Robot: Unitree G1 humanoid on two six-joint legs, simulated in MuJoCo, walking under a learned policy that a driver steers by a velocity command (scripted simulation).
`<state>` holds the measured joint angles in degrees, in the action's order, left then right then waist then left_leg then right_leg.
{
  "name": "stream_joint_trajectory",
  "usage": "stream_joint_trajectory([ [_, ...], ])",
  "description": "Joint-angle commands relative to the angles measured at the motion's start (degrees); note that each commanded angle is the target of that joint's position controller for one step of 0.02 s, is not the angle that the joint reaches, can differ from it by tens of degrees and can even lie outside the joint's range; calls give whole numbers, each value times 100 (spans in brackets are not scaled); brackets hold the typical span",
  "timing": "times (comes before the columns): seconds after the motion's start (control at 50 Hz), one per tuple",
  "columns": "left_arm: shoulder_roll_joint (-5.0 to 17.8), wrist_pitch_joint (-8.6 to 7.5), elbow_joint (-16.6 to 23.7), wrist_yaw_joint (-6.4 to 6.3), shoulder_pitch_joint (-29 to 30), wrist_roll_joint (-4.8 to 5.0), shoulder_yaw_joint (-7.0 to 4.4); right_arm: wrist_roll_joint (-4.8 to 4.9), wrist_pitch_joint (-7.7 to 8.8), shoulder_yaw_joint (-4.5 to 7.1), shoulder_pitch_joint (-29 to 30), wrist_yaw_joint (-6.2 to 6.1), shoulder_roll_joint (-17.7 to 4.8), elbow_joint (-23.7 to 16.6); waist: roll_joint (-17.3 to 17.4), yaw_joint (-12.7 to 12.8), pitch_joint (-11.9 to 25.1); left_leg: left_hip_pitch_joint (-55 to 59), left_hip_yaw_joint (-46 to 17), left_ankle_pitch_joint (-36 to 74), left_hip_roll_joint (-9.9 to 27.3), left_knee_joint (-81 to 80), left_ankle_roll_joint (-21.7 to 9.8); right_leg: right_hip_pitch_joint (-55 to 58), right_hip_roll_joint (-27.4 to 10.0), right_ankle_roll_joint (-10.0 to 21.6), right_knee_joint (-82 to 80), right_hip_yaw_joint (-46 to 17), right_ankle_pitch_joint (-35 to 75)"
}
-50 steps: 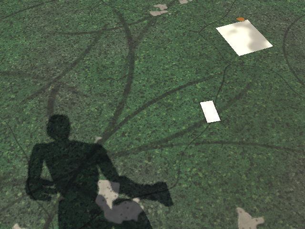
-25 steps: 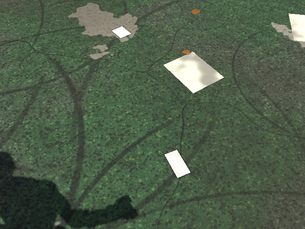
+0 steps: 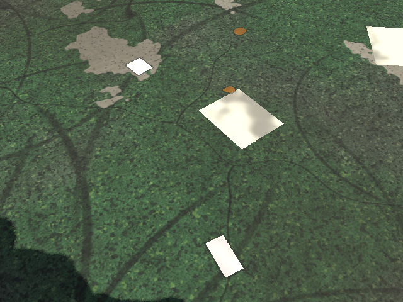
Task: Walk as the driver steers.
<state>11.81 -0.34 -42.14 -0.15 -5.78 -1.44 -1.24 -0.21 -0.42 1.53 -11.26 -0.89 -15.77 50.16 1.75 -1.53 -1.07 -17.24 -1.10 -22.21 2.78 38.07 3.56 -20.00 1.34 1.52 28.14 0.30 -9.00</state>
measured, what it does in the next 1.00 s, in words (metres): steps on the spot, turning left: left foot, then left foot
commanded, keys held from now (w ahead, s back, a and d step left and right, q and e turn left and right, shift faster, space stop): q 0.78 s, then w+q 0.12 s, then w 0.10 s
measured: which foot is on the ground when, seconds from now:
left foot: up 0.00-0.02, down 0.04-0.30, up 0.32-0.56, down 0.58-1.00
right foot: down 0.00-0.58, up 0.60-1.00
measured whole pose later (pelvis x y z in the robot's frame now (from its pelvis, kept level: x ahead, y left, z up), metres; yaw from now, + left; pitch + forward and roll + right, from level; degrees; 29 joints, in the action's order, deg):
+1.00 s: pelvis +0.03 +0.06 +0.01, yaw +31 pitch +3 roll -2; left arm 17.2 -3.0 -45.4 0.4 -6.2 1.0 -4.7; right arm 0.8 -0.3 3.9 -14.4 -1.4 -17.2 38.1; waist 0.3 -1.6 1.0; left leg -14.8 -9.2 -13.8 -4.5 26.2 -3.6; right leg -21.5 0.9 -1.9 34.7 -3.0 -17.3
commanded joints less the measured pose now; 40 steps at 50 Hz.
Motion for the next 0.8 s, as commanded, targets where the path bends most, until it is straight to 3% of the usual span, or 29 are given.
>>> stream_joint_trajectory([
  [0.02,988,-33,281,-86,323,48,-290,-47,-74,145,-552,-23,-544,-103,-956,-165,642,613,236,1063,-100,-478,-90,249,-1079,632,-821,-771,156],
  [0.06,1061,15,154,-154,21,88,-346,-58,-93,188,-137,-35,-813,-404,-601,83,277,128,-113,1562,143,-840,-401,357,-907,339,-681,-650,-976],
  [0.08,1003,32,160,-192,-73,65,-357,11,-96,249,-9,-57,-985,-441,-85,239,97,-202,-300,1578,223,-910,-584,466,-647,211,-521,-377,-1076],
  [0.1,949,40,145,-242,-69,54,-364,43,-88,285,76,-72,-995,-481,219,238,30,-462,-503,1323,265,-1076,-709,619,-460,122,-232,-87,-824],
  [0.14,870,51,142,-307,6,92,-406,16,-42,328,86,-87,-996,-558,568,203,97,-663,-996,1356,445,-1379,-840,850,-245,29,381,274,-203],
  [0.2,801,77,205,-301,87,80,-457,34,3,389,-42,-91,-1069,-689,769,71,208,-389,-1559,1825,578,-1370,-1051,615,-132,-4,704,295,143],
  [0.26,862,43,183,-233,-97,89,-528,66,-42,411,17,-126,-1048,-877,591,129,441,-492,-1573,1914,413,-1053,-995,904,-274,88,539,192,227],
  [0.28,957,33,139,-219,-274,89,-569,76,-61,397,96,-131,-976,-972,332,203,528,-775,-1398,1740,269,-775,-855,1239,-499,202,333,47,336],
  [0.3,1094,40,49,-224,-570,77,-617,96,-83,365,146,-134,-835,-1062,-163,303,657,-1231,-1008,1336,39,-233,-624,1706,-976,431,-3,-298,467],
  [0.32,1302,46,-44,-233,-859,39,-665,129,-108,323,142,-121,-645,-1146,-1003,371,778,-1593,-322,653,-323,756,-338,1979,-1897,890,-604,-1106,930],
  [0.34,1302,12,7,-261,-773,-4,-633,95,-132,358,174,-87,-677,-1230,-1647,392,824,-1927,-11,-1390,-278,2096,-169,1946,-2803,1486,-966,-1896,1669],
  [0.36,1217,-38,89,-293,-709,-20,-560,79,-164,458,192,-45,-888,-1225,-1135,378,773,-2044,-211,-1618,-57,3117,-109,1746,-2974,1698,-1070,-1883,1888],
  [0.38,1218,-70,179,-321,-345,-9,-540,141,-220,482,125,-31,-825,-1195,-805,182,628,-1950,-303,-1305,92,3303,-96,1460,-2723,1502,-1067,-1386,1652],
  [0.4,1303,-91,205,-324,48,53,-560,168,-287,442,34,-32,-677,-1175,-820,8,401,-1787,-289,-931,244,2795,-92,1154,-2387,1182,-1144,-798,1215],
  [0.46,1443,-40,125,-328,203,55,-604,117,-350,351,175,56,-451,-1257,-1010,94,377,-760,250,-336,170,1503,-98,689,-1849,824,-977,360,1295],
  [0.5,1503,2,35,-285,34,140,-621,135,-355,393,181,158,-548,-1353,-1057,153,587,-386,455,-75,44,743,-182,974,-1978,837,-788,451,1447],
  [0.54,1501,48,-49,-228,48,287,-618,116,-394,454,-178,207,-576,-1286,-971,-50,720,283,733,719,-158,-377,-399,940,-2021,592,-334,606,1125],
  [0.56,1322,72,-177,-190,-179,311,-581,84,-405,531,-434,171,-719,-1201,-701,-93,687,791,610,1105,-311,-933,-597,616,-1820,270,196,801,519],
  [0.58,1036,107,-222,-138,-387,162,-511,63,-382,686,-588,86,-1237,-1223,565,-20,465,1426,-614,2824,374,-1488,-968,-475,-1278,-239,1521,1281,-910],
  [0.6,860,106,211,-161,28,-59,-419,-72,-300,766,-531,45,-1900,-1476,1928,6,325,1523,-2952,4131,1873,-1770,-2123,-2110,-421,-697,3080,984,-3105],
  [0.62,1108,91,300,-210,519,26,-496,-231,-115,718,-621,124,-1713,-1494,1060,-369,785,1212,-3085,3532,1989,-1970,-2547,-2076,-331,-608,4036,-107,-3152],
  [0.64,1153,101,304,-234,505,162,-523,-207,19,659,-367,137,-1572,-1495,817,-150,569,1078,-2571,2890,1689,-2039,-2275,-2186,-382,-468,4148,-288,-2625],
  [0.66,1157,108,178,-288,352,159,-551,-74,72,631,-16,91,-1410,-1524,588,53,410,967,-2166,2392,1357,-2004,-1894,-2208,-475,-397,3998,-383,-2027],
  [0.68,1266,115,86,-342,263,96,-591,40,66,554,270,37,-1170,-1570,522,164,366,886,-1957,2382,1192,-1954,-1657,-2154,-512,-401,3854,-450,-1621],
  [0.7,1281,104,34,-344,147,60,-609,60,51,501,374,-13,-1063,-1605,553,259,449,713,-1765,2682,1045,-1923,-1583,-1864,-434,-424,3888,-426,-1345],
  [0.74,1148,57,3,-297,17,93,-584,25,44,472,252,-71,-996,-1642,465,281,688,839,-1658,2951,923,-1875,-1595,-1641,-292,-466,3777,-434,-1002],
  [0.78,1018,34,47,-278,135,124,-531,61,41,487,87,-110,-1024,-1632,420,203,689,1053,-1710,2876,870,-1843,-1601,-1663,-223,-522,3189,-480,-880],
  [0.8,982,16,79,-253,195,130,-506,105,30,503,-46,-131,-1038,-1607,428,143,742,1152,-1794,2082,816,-1940,-1605,-1648,-210,-543,2774,-491,-782],
])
